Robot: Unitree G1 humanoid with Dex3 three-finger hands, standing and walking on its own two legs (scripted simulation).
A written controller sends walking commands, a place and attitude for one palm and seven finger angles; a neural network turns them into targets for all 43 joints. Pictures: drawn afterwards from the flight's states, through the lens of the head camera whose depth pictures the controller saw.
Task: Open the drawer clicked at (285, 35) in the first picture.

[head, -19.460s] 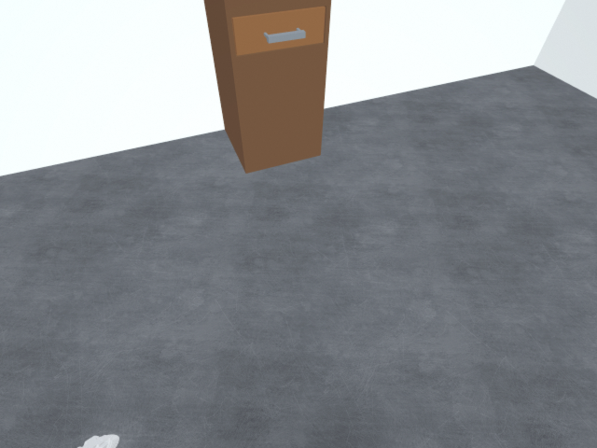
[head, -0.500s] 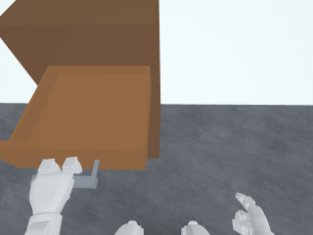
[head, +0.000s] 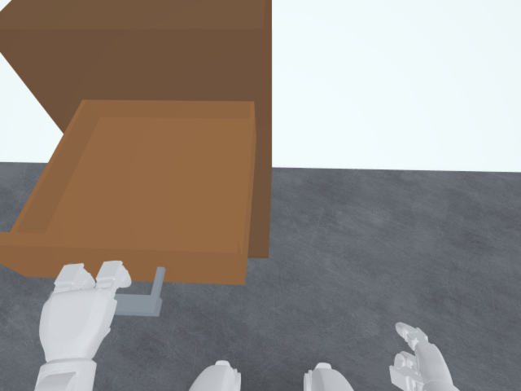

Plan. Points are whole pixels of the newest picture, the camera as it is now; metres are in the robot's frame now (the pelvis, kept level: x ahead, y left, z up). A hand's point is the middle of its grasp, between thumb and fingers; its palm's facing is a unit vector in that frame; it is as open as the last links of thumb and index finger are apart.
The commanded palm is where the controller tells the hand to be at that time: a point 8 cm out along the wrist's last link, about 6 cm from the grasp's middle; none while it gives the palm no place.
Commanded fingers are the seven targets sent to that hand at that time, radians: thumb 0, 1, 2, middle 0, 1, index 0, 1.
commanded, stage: open the thumb to release the handle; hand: left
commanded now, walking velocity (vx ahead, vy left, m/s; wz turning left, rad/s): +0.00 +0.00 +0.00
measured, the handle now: (110, 288) +0.26 +0.25 +0.00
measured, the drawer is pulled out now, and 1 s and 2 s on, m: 0.30 0.30 0.30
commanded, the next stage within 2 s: lift the hand off the handle in 0.34 s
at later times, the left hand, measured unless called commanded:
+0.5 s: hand (96, 324) +0.21 +0.26 -0.02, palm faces +0.01 -0.04 -1.00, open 13.5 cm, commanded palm +0.19 +0.26 +0.03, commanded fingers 0.00 -0.50 0.30 -0.30 -1.20 -0.30 -1.20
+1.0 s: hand (95, 317) +0.22 +0.26 +0.00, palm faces +0.00 -0.04 -1.00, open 13.6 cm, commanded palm +0.19 +0.26 +0.05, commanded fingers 0.00 -0.50 0.30 -0.30 -1.20 -0.30 -1.20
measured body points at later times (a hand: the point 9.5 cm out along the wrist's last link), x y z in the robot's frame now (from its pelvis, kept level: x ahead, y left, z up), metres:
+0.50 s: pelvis -0.02 +0.00 +0.00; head +0.05 -0.02 +0.45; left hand +0.20 +0.26 +0.04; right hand +0.16 -0.25 -0.11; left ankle -0.01 +0.12 -0.65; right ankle +0.01 -0.11 -0.65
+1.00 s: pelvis -0.02 +0.00 +0.02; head +0.04 -0.02 +0.46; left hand +0.21 +0.26 +0.05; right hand +0.16 -0.24 -0.10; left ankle -0.01 +0.12 -0.65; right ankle +0.01 -0.11 -0.65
